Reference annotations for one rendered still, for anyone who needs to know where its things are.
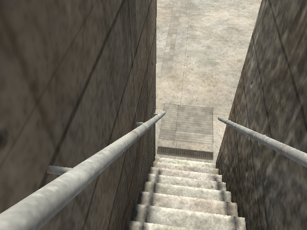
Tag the stairs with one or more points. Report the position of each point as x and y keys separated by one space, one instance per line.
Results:
x=184 y=195

